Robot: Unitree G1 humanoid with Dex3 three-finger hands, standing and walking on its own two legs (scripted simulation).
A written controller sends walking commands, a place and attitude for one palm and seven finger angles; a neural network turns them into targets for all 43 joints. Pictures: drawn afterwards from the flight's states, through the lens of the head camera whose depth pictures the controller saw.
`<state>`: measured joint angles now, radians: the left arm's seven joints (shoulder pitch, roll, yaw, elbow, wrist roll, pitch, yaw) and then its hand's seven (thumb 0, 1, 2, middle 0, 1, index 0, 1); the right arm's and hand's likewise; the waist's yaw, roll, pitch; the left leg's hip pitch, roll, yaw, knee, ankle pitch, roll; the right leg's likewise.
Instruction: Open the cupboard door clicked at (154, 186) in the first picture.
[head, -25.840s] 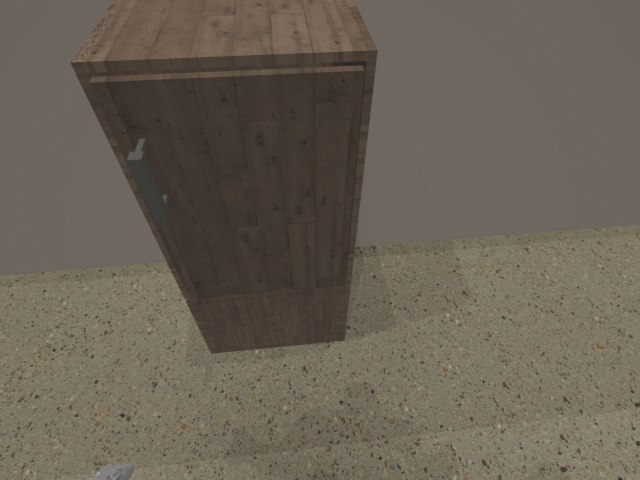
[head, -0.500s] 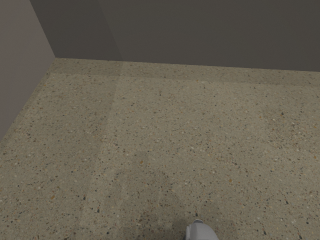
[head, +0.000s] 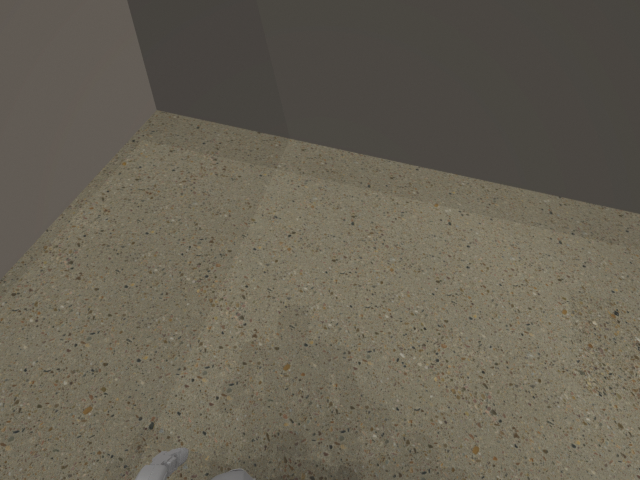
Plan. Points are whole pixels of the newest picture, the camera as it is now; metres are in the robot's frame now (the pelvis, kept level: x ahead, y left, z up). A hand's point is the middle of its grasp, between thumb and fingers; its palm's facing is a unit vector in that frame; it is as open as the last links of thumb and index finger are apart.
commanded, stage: turn to face it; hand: left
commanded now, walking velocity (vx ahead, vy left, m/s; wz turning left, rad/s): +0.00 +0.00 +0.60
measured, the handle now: out of the picture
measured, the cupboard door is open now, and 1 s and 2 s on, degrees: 45 45 45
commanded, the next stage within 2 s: none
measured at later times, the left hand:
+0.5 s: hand out of the picture +0.06 +0.18 -0.14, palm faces +0.27 -0.91 -0.32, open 7.4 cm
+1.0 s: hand out of the picture -0.02 +0.16 -0.16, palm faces +0.59 -0.76 -0.25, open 7.4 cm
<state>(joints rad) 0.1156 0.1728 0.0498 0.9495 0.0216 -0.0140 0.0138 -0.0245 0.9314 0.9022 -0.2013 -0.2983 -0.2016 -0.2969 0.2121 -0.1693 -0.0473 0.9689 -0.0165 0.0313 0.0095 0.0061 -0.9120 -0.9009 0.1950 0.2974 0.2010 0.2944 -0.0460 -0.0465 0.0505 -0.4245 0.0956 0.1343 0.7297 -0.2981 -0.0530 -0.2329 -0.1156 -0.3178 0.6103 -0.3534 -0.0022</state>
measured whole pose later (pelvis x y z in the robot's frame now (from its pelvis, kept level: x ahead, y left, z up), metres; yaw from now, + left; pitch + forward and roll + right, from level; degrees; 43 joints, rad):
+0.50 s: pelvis +0.04 -0.06 +0.01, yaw +17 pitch +1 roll +1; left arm 0.18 0.23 0.04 0.89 0.02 0.02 0.02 0.00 0.91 0.90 -0.20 -0.30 -0.20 -0.30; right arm 0.17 -0.27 -0.09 0.93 -0.02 0.08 0.01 0.01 -0.91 -0.90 0.20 0.30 0.21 0.30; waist -0.02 0.04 0.08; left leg -0.51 -0.03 -0.06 0.91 -0.45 -0.04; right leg -0.28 -0.05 -0.07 0.59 -0.33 -0.01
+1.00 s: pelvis +0.05 -0.06 +0.01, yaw +36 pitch +0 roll +0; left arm 0.18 0.27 0.07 0.91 0.02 0.06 0.01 0.01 0.91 0.90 -0.20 -0.30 -0.20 -0.30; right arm 0.10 -0.23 -0.04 0.89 -0.02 0.04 0.00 0.01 -0.91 -0.90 0.20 0.30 0.21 0.30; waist 0.01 -0.04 0.12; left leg -0.30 0.00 0.02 0.55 -0.26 0.02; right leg -0.48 -0.09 -0.04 1.11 -0.46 0.08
